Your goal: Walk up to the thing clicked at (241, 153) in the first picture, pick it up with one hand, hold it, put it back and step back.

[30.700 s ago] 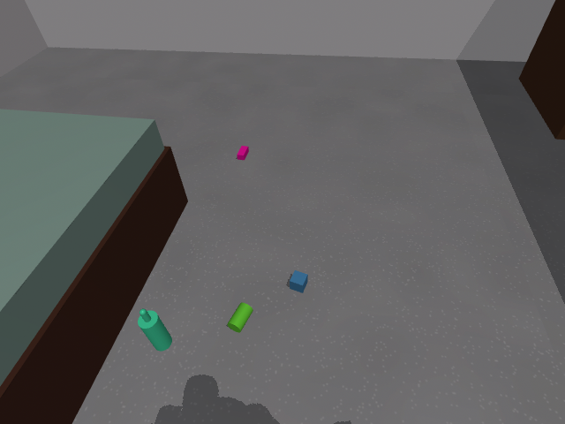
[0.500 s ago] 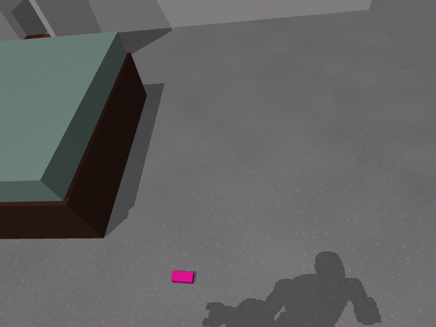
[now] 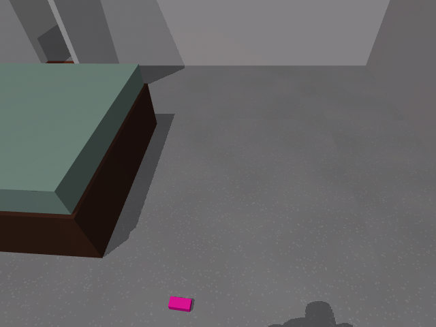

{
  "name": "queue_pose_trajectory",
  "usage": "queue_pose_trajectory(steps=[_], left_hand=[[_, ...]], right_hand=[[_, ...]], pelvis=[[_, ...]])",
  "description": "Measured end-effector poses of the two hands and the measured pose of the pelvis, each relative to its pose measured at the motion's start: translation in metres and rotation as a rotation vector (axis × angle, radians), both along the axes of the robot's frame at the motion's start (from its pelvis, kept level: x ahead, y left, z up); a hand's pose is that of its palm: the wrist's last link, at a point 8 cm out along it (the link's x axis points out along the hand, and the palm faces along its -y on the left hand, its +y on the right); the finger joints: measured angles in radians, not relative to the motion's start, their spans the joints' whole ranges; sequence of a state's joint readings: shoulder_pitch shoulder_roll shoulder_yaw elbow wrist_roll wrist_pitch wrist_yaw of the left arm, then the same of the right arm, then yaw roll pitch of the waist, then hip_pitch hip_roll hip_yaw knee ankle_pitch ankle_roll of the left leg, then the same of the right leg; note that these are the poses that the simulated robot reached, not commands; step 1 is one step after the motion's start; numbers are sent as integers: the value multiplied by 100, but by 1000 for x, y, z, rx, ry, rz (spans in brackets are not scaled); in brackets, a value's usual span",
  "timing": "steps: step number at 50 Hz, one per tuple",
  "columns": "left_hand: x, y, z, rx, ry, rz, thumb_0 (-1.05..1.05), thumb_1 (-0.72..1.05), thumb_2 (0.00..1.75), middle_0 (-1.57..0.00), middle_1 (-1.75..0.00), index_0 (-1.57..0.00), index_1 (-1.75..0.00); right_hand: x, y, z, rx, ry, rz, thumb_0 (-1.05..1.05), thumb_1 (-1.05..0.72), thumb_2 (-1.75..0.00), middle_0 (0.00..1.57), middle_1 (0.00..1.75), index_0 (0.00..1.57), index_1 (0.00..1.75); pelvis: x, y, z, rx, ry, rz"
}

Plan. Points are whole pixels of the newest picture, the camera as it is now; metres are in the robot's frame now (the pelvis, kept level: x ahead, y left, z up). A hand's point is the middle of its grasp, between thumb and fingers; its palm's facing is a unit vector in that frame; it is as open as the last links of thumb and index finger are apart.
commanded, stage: walk up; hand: left
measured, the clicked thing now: (180, 304) +0.43 +0.23 -0.76
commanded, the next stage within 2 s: stand in 1.22 s
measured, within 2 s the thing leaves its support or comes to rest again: neither
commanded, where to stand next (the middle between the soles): +0.04 +0.00 m, yaw -2 degrees
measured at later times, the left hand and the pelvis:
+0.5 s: hand out of the picture +0.11 +0.27 -0.15, palm faces -0.04 -0.93 -0.37, open 7.4 cm; pelvis +0.01 +0.02 +0.00, yaw -1 degrees
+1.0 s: hand out of the picture +0.09 +0.26 -0.15, palm faces -0.03 -0.93 -0.37, open 7.4 cm; pelvis +0.01 +0.01 +0.00, yaw -1 degrees
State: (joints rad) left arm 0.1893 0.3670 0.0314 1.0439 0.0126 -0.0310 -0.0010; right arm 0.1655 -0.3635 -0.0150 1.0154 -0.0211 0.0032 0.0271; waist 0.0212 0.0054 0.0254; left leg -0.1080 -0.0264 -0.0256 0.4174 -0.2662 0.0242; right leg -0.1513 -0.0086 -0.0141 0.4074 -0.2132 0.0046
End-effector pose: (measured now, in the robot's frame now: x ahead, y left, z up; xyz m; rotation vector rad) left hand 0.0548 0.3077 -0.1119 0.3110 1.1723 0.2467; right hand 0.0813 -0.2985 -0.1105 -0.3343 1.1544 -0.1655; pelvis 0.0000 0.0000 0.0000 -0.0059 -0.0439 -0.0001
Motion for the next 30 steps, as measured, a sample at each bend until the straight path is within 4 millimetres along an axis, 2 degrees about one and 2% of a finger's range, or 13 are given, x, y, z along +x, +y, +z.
queue_pose_trajectory(steps=[6, 15, 23, 30], left_hand=[[9, 11, -1, 2, 22, -10, 0, 90, 90, -20, -30, -21, -30], [33, 12, -1, 0, 22, -46, 0, 90, 90, -20, -30, -21, -30], [50, 9, 2, 4, 0, -68, 0, 90, 90, -20, -30, -21, -30], [53, 5, 4, 7, -7, -75, 0, 90, 90, -20, -30, -21, -30]], right_hand=[[2, 11, 1, -1, 17, -17, 1, -90, -90, 20, 30, 21, 30], [7, 22, -1, 11, 19, -48, 1, -90, -90, 20, 30, 21, 30], [5, 22, -4, 17, 21, -73, 1, -90, -90, 20, 30, 21, 30], [0, 16, -4, 15, 32, -86, 1, -90, -90, 20, 30, 21, 30]], pelvis=[[6, 9, 2, -1, 2, -8], [11, 18, 3, 3, 5, -16], [13, 19, 3, 5, 2, -17], [12, 16, 4, 7, -3, -16]])
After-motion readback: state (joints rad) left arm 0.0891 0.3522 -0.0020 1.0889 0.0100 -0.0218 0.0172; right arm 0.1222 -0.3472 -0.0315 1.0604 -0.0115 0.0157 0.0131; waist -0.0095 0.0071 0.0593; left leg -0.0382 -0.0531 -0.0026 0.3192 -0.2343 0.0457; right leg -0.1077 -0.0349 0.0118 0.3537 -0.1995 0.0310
